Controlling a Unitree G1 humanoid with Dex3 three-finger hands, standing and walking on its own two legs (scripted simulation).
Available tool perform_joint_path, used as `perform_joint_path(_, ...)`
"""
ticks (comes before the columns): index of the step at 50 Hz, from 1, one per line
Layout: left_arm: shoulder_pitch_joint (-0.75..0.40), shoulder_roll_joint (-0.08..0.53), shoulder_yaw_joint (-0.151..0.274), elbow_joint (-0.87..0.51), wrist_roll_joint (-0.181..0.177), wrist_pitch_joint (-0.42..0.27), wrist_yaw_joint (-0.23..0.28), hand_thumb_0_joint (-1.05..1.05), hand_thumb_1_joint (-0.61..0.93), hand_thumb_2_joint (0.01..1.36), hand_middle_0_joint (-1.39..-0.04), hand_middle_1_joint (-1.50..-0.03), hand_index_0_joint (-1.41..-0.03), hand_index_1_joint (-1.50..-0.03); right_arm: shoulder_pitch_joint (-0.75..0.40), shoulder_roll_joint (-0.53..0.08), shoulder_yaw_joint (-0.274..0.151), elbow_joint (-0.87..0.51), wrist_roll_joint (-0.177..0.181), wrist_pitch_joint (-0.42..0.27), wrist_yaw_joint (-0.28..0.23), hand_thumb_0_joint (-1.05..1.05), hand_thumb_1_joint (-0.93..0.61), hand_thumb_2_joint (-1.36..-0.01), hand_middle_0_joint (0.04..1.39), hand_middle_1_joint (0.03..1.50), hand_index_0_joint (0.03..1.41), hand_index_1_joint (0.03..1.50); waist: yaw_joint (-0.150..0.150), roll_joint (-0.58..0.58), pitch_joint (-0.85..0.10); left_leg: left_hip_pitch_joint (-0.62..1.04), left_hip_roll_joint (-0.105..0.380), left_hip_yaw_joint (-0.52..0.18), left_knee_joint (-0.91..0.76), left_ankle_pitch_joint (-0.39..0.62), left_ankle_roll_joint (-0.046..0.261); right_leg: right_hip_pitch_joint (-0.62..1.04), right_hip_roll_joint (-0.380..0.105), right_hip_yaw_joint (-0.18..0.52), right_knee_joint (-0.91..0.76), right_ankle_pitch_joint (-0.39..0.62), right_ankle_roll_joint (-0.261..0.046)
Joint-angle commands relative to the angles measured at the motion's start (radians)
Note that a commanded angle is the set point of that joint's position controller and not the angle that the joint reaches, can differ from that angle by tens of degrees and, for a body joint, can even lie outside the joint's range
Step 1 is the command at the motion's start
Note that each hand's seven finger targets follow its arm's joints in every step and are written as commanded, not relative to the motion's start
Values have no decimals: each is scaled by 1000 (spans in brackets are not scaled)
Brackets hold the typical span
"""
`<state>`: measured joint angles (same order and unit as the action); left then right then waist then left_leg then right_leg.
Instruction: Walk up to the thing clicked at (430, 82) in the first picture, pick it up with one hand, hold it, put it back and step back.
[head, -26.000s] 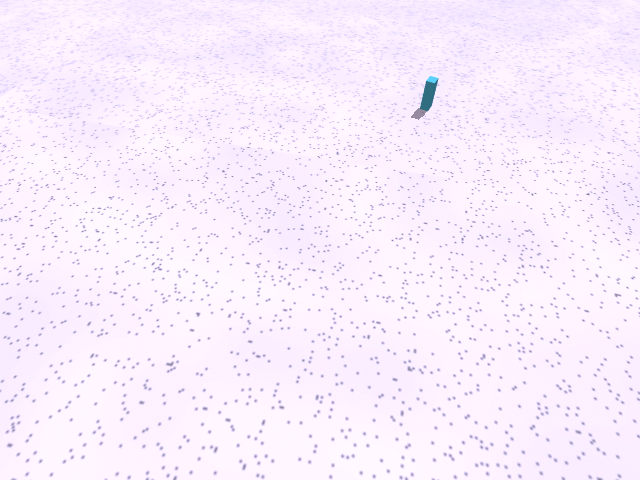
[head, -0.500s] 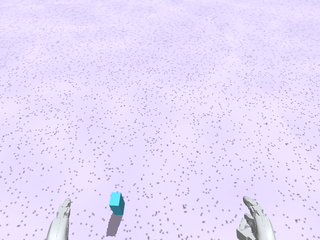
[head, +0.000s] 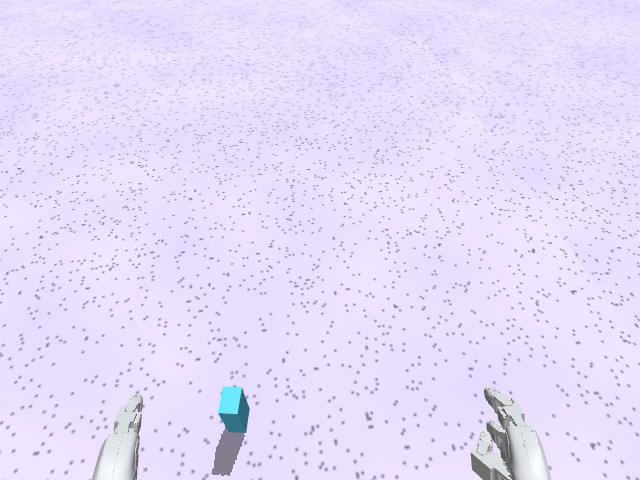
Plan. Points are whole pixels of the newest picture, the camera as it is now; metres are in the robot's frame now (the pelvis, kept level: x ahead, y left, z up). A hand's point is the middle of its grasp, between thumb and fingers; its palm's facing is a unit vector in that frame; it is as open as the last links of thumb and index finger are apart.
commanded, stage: home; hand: left
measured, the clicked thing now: (235, 410) +0.41 +0.22 -0.64
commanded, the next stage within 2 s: stand in 0.50 s
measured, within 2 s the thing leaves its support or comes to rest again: neither
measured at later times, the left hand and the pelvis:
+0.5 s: hand (169, 470) +0.17 +0.18 -0.06, palm faces +0.12 -0.95 -0.28, open 17.4 cm; pelvis +0.00 +0.00 +0.00, yaw +0 degrees
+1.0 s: hand (170, 477) +0.16 +0.19 -0.08, palm faces +0.01 -0.95 -0.32, open 10.3 cm; pelvis +0.00 +0.00 +0.01, yaw +0 degrees
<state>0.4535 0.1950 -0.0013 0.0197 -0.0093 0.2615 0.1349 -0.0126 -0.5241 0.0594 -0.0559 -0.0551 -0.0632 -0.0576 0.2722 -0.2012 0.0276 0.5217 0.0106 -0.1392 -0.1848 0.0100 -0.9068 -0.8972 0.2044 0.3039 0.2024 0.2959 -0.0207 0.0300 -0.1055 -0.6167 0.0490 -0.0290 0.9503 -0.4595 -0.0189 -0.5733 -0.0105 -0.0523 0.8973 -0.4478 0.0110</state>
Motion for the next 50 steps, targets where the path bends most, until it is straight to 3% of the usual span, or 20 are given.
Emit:
perform_joint_path(1, -10, 98, 45, -181, 12, -52, 9, 0, -535, 63, -53, -58, -53, -58, -57, -122, -54, -154, -6, -50, -7, 0, -901, -901, 200, 301, 200, 301, -4, 9, -107, 97, -38, 27, -148, 230, 19, 56, 27, -14, -139, 219, -12)
perform_joint_path(4, -37, 98, 48, -174, 11, -55, 12, 0, -534, 63, -53, -58, -53, -58, -65, -119, -50, -157, -4, -52, -5, 0, -901, -901, 200, 301, 200, 301, -1, 7, -61, 75, -37, 21, -169, 160, 19, 37, 28, -18, -148, 148, -14)
perform_joint_path(10, -21, 91, 35, -185, 10, -53, 10, 0, -537, 61, -53, -57, -53, -57, -60, -124, -53, -158, -5, -55, -6, 0, -900, -901, 200, 301, 200, 301, 1, 14, -89, 86, -35, 19, -170, 186, 18, 45, 29, -20, -138, 171, -17)
perform_joint_path(13, -21, 85, 33, -173, 14, -57, 11, 0, -551, 53, -51, -55, -51, -55, -58, -125, -55, -155, -6, -57, -8, 0, -901, -901, 200, 301, 200, 301, -4, 4, -85, 91, -32, 18, -173, 171, 17, 37, 30, -20, -141, 155, -16)
perform_joint_path(15, -33, 111, 56, -204, 11, -61, 15, 0, -558, 50, -51, -54, -51, -54, -72, -115, -44, -163, -5, -57, -2, 0, -901, -901, 200, 301, 200, 301, 11, 19, -65, 70, -35, 15, -178, 142, 18, 38, 26, -20, -148, 129, -18)
perform_joint_path(17, -30, 101, 44, -184, 12, -60, 11, 0, -542, 58, -52, -56, -52, -56, -63, -122, -51, -159, -4, -57, -3, 0, -901, -901, 200, 301, 200, 301, 6, 2, -64, 69, -37, 21, -176, 129, 21, 30, 26, -16, -155, 118, -15)
perform_joint_path(22, -22, 96, 42, -204, 12, -63, 12, 0, -527, 67, -54, -59, -54, -59, -62, -117, -48, -158, -6, -61, -3, 0, -900, -901, 200, 301, 200, 301, 7, 17, -86, 84, -36, 21, -167, 171, 17, 45, 25, -17, -143, 158, -17)
perform_joint_path(23, -25, 87, 38, -177, 13, -60, 11, 0, -538, 61, -52, -56, -52, -56, -50, -124, -54, -152, -7, -61, -4, 0, -900, -901, 200, 301, 200, 301, -8, 2, -101, 92, -34, 21, -163, 177, 19, 38, 27, -16, -140, 163, -15)
perform_joint_path(24, -34, 106, 51, -205, 12, -64, 13, 0, -535, 63, -53, -57, -53, -57, -63, -116, -47, -157, -5, -60, -5, 0, -901, -901, 200, 301, 200, 301, 10, 21, -82, 81, -35, 19, -169, 174, 17, 35, 26, -19, -141, 158, -16)
perform_joint_path(25, -22, 89, 37, -168, 14, -62, 11, 0, -527, 68, -54, -58, -54, -58, -54, -121, -52, -153, -7, -60, -6, 0, -900, -901, 200, 301, 200, 301, -7, -3, -86, 80, -36, 22, -161, 172, 20, 38, 26, -15, -144, 160, -14)
perform_joint_path(26, -22, 104, 52, -192, 14, -64, 14, 0, -536, 62, -53, -57, -53, -57, -56, -122, -53, -154, -6, -59, -6, 0, -900, -901, 200, 301, 200, 301, 7, -5, -99, 86, -35, 23, -159, 189, 20, 49, 24, -15, -145, 174, -15)
perform_joint_path(30, -29, 96, 44, -190, 13, -64, 13, 0, -541, 59, -52, -56, -52, -56, -54, -123, -53, -148, -7, -59, -6, 0, -900, -901, 200, 301, 200, 301, 4, 4, -99, 96, -34, 22, -155, 219, 18, 52, 24, -15, -135, 200, -16)
perform_joint_path(32, -28, 103, 50, -182, 13, -64, 13, 0, -381, 219, -200, -216, -200, -216, -58, -119, -51, -152, -7, -59, -7, 0, -900, -900, 200, 300, 200, 300, 2, -12, -90, 86, -39, 30, -145, 217, 21, 55, 20, -10, -150, 209, -10)
perform_joint_path(33, -29, 98, 46, -181, 14, -61, 13, 0, -301, 299, -200, -296, -200, -296, -52, -121, -52, -146, -9, -59, -8, 0, -900, -900, 200, 300, 200, 300, -4, -14, -94, 92, -37, 28, -147, 215, 22, 51, 22, -10, -145, 206, -10)
perform_joint_path(40, -28, 95, 41, -181, 13, -67, 9, 0, 259, 859, -200, -300, -200, -300, -62, -121, -52, -152, -8, -57, -5, 0, -900, -900, 200, 300, 200, 300, 1, -6, -78, 81, -41, 35, -154, 172, 23, 43, 17, -8, -159, 168, -11)
perform_joint_path(45, -19, 108, 60, -178, 12, -63, 13, 0, 659, 900, -200, -300, -200, -300, -57, -122, -54, -153, -8, -57, -6, 0, -900, -900, 200, 300, 200, 300, 6, -1, -93, 84, -38, 28, -157, 190, 21, 51, 21, -13, -148, 179, -13)
perform_joint_path(46, -178, 248, 89, 173, 102, -172, -37, 0, 739, 900, -200, -300, -200, -300, -122, -266, -96, 54, -115, 19, 53, 0, -900, -900, 200, 300, 200, 300, 39, -83, 46, 118, -1, -21, -178, 313, 52, 169, -67, 97, -191, 263, -83)
perform_joint_path(47, -151, 261, 98, 263, 113, -214, -62, 0, 819, 900, -200, -300, -200, -300, -87, -247, -102, 90, -124, 50, 87, 0, -900, -900, 200, 300, 200, 300, 29, -121, -27, 155, -1, 5, -162, 305, 70, 206, -86, 123, -189, 307, -104)
perform_joint_path(48, -163, 257, 94, 295, 109, -239, -74, 0, 899, 900, -200, -300, -200, -300, -90, -239, -99, 101, -119, 62, 102, 0, -900, -900, 200, 300, 200, 300, 22, -120, -30, 173, -2, 2, -169, 318, 78, 207, -89, 138, -192, 336, -109)
perform_joint_path(50, -184, 257, 79, 353, 82, -271, -93, 0, 899, 900, -200, -300, -200, -300, -98, -231, -98, 120, -92, 74, 128, 0, -900, -900, 200, 300, 200, 300, 23, -63, -13, 216, -9, -12, -219, 287, 82, 196, -95, 142, -217, 281, -102)
